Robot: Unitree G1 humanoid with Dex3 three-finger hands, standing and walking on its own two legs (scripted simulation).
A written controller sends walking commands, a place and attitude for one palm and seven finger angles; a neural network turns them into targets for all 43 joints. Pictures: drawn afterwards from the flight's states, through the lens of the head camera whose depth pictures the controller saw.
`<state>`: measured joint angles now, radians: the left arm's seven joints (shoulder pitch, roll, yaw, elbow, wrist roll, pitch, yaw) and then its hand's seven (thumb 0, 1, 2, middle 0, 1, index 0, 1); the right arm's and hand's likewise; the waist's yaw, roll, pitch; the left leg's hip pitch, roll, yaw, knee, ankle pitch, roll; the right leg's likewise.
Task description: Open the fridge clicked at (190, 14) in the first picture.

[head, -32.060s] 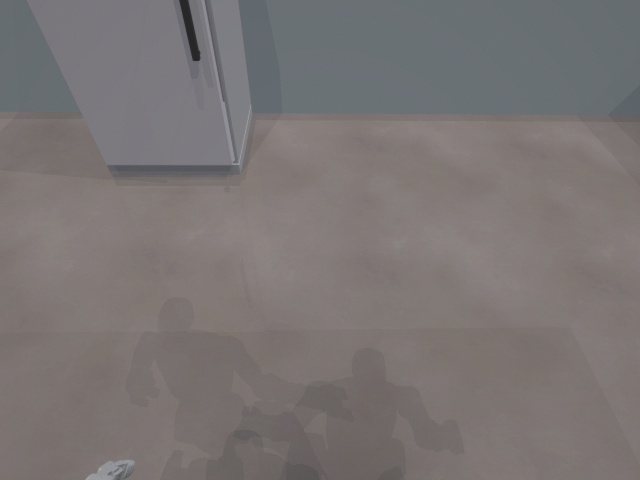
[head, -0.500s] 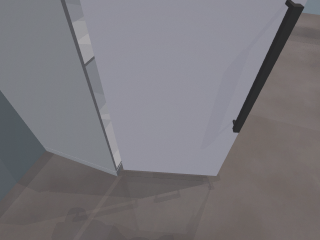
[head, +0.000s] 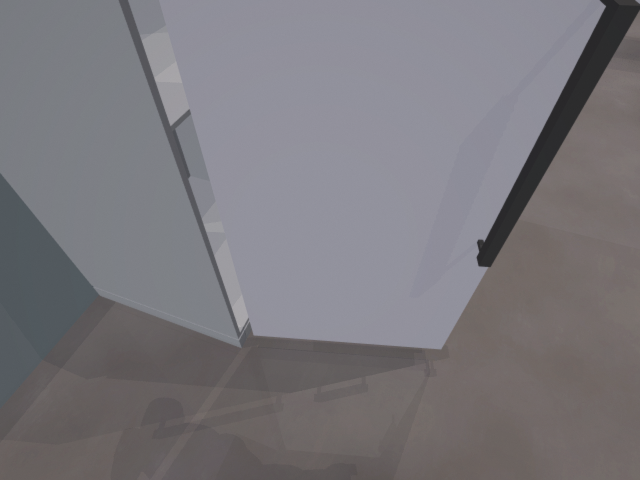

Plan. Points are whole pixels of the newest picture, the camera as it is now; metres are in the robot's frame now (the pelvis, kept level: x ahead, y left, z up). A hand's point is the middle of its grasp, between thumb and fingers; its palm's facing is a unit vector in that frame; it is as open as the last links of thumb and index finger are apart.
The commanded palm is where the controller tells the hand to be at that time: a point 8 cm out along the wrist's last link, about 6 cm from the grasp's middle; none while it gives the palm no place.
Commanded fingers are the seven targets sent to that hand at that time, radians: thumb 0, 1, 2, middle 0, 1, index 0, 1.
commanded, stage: look to check the result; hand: right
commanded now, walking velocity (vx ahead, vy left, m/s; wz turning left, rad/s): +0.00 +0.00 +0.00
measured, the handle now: (529, 162) +0.58 -0.30 +0.08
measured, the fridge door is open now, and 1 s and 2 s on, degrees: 74 74 74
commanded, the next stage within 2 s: stand and wait in 0.26 s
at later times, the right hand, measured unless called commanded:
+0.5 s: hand out of the picture +0.09 -0.24 -0.16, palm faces -0.02 +0.95 -0.32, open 7.3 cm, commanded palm none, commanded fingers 0.00 -0.90 -0.90 0.20 0.30 0.20 0.30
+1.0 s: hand out of the picture +0.08 -0.24 -0.16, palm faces -0.04 +0.95 -0.32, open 7.3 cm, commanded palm none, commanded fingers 0.00 -0.90 -0.90 0.20 0.30 0.20 0.30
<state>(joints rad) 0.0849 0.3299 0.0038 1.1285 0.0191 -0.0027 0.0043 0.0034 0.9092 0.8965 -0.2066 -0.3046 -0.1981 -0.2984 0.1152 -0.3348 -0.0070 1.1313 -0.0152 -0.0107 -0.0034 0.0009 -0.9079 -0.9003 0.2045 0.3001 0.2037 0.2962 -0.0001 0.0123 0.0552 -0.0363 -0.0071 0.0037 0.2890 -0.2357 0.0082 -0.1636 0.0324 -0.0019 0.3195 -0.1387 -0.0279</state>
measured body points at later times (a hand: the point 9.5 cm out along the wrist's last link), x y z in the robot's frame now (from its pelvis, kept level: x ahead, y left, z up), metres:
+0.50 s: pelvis +0.01 +0.00 +0.00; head +0.02 +0.00 +0.45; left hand +0.10 +0.30 -0.13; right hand +0.09 -0.28 -0.14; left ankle -0.05 +0.11 -0.75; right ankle +0.02 -0.10 -0.75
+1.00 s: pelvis +0.00 +0.00 +0.00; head +0.02 +0.00 +0.45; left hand +0.08 +0.30 -0.13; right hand +0.08 -0.29 -0.14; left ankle -0.05 +0.11 -0.75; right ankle +0.02 -0.10 -0.75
